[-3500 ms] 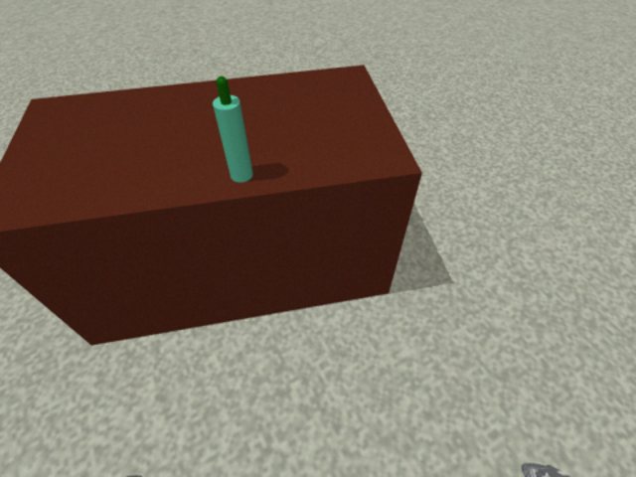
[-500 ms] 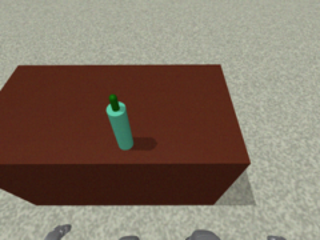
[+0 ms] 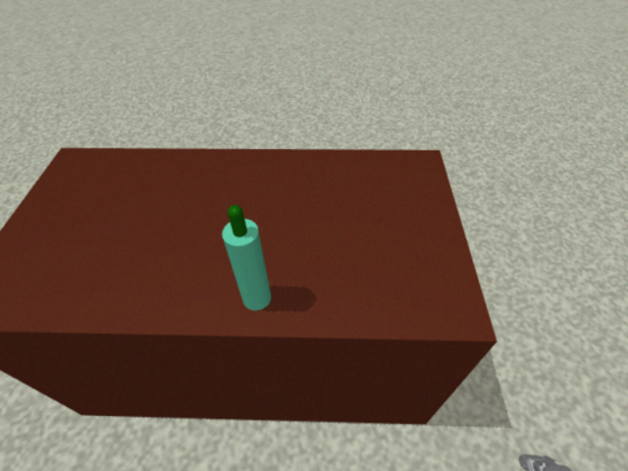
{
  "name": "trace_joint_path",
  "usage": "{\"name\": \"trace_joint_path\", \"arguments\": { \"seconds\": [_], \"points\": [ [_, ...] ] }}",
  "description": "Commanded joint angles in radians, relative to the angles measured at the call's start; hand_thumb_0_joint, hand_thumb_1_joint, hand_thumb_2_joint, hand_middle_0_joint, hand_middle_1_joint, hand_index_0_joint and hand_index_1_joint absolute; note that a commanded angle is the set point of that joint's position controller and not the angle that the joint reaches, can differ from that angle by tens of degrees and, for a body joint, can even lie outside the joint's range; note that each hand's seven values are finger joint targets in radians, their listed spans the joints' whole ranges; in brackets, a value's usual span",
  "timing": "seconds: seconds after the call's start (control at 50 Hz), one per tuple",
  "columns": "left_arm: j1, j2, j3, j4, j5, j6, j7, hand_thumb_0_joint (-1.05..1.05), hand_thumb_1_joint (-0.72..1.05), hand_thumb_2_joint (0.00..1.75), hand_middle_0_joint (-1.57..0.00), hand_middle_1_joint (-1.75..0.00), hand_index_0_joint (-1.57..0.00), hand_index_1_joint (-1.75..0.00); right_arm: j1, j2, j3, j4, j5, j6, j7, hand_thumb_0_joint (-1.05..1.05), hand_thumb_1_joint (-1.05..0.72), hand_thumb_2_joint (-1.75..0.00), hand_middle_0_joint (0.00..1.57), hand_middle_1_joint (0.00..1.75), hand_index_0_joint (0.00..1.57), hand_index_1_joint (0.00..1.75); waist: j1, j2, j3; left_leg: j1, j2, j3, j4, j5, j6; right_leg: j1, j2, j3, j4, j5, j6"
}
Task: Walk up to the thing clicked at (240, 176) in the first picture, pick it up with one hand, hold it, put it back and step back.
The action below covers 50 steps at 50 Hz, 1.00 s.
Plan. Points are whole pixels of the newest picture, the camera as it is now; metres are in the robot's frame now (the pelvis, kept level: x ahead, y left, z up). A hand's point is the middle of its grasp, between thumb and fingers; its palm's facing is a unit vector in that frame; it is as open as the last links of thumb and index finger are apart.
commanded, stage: walk up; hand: left
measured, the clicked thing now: (247, 259) +0.44 +0.14 -0.05
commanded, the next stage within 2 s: stand in 0.24 s
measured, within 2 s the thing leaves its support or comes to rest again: neither
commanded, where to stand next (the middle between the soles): +0.05 +0.00 m, yaw -1 degrees
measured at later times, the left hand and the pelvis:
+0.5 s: hand out of the picture +0.09 +0.25 -0.15, palm faces -0.03 -0.94 -0.35, open 7.4 cm; pelvis +0.01 +0.00 +0.00, yaw +0 degrees
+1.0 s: hand out of the picture +0.10 +0.25 -0.15, palm faces -0.03 -0.94 -0.35, open 7.4 cm; pelvis +0.02 -0.01 +0.00, yaw +0 degrees
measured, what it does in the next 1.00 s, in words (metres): stands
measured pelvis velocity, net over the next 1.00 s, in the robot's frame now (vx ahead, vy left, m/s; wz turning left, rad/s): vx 0.02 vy -0.01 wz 0.01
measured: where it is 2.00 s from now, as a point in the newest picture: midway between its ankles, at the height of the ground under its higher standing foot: outside the picture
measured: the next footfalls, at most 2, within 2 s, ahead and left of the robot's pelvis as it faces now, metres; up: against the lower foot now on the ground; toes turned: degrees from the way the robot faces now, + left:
none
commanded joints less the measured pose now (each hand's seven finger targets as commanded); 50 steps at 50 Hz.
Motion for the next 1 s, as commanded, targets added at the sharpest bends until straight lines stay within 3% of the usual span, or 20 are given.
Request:
{"name": "trace_joint_path", "arguments": {
  "seconds": [0.0, 0.1, 0.26, 0.42, 0.62, 0.68, 0.88, 0.98],
  "points": [
    [-0.064, 0.209, 0.041, -0.058, -0.002, -0.019, 0.009, 0.0, 0.9, 0.9, -0.2, -0.3, -0.2, -0.3, -0.046, -0.206, -0.035, -0.05, 0.0, -0.019, -0.017, 0.0, -0.9, -0.9, 0.2, 0.3, 0.2, 0.3, -0.005, -0.004, -0.062, -0.038, 0.097, -0.082, -0.096, 0.018, 0.036, 0.034, -0.097, 0.089, -0.063, -0.015, -0.035],
    [-0.054, 0.21, 0.043, -0.059, 0.001, -0.019, 0.009, 0.0, 0.9, 0.9, -0.2, -0.3, -0.2, -0.3, -0.044, -0.206, -0.037, -0.053, -0.001, -0.02, -0.017, 0.0, -0.9, -0.9, 0.2, 0.3, 0.2, 0.3, -0.005, -0.001, -0.072, -0.037, 0.096, -0.082, -0.1, 0.014, 0.038, 0.044, -0.096, 0.087, -0.062, -0.006, -0.033],
    [-0.03, 0.211, 0.035, -0.067, 0.007, -0.027, 0.015, 0.0, 0.9, 0.9, -0.2, -0.3, -0.2, -0.3, -0.026, -0.209, -0.04, -0.059, -0.012, -0.025, -0.019, 0.0, -0.9, -0.9, 0.2, 0.3, 0.2, 0.3, -0.008, 0.014, -0.101, -0.01, 0.109, -0.086, -0.093, 0.117, 0.031, 0.07, -0.098, 0.086, -0.033, 0.062, -0.037],
    [-0.025, 0.218, 0.028, -0.077, 0.004, -0.025, 0.016, 0.0, 0.9, 0.9, -0.2, -0.3, -0.2, -0.3, -0.015, -0.204, -0.039, -0.06, -0.009, -0.02, -0.018, 0.0, -0.9, -0.9, 0.2, 0.3, 0.2, 0.3, -0.01, -0.005, -0.072, -0.027, 0.1, -0.08, -0.098, 0.066, 0.026, 0.059, -0.097, 0.085, -0.049, 0.02, -0.037],
    [-0.033, 0.219, 0.027, -0.086, 0.003, -0.029, 0.019, 0.0, 0.9, 0.9, -0.2, -0.3, -0.2, -0.3, -0.006, -0.209, -0.039, -0.066, -0.005, -0.017, -0.019, 0.0, -0.9, -0.9, 0.2, 0.3, 0.2, 0.3, -0.015, -0.003, -0.091, -0.001, 0.103, -0.076, -0.078, 0.133, 0.029, 0.083, -0.1, 0.079, -0.047, 0.101, -0.036],
    [-0.042, 0.225, 0.029, -0.087, 0.003, -0.027, 0.019, 0.0, 0.9, 0.9, -0.2, -0.3, -0.2, -0.3, 0.005, -0.206, -0.037, -0.065, -0.008, -0.016, -0.018, 0.0, -0.9, -0.9, 0.2, 0.3, 0.2, 0.3, -0.018, -0.005, -0.074, -0.016, 0.101, -0.075, -0.085, 0.097, 0.025, 0.082, -0.1, 0.085, -0.053, 0.069, -0.037],
    [-0.03, 0.219, 0.029, -0.088, 0.005, -0.024, 0.018, 0.0, 0.9, 0.9, -0.2, -0.3, -0.2, -0.3, 0.005, -0.211, -0.034, -0.075, -0.008, -0.018, -0.021, 0.0, -0.9, -0.9, 0.2, 0.3, 0.2, 0.3, -0.014, 0.01, -0.091, -0.003, 0.111, -0.075, -0.086, 0.143, 0.025, 0.1, -0.099, 0.075, -0.039, 0.118, -0.039],
    [-0.035, 0.219, 0.03, -0.089, 0.004, -0.023, 0.017, 0.0, 0.9, 0.9, -0.2, -0.3, -0.2, -0.3, 0.003, -0.212, -0.035, -0.075, -0.008, -0.016, -0.022, 0.0, -0.9, -0.9, 0.2, 0.3, 0.2, 0.3, -0.014, 0.001, -0.089, 0.009, 0.111, -0.073, -0.083, 0.133, 0.027, 0.086, -0.099, 0.078, -0.046, 0.096, -0.042]
  ]
}}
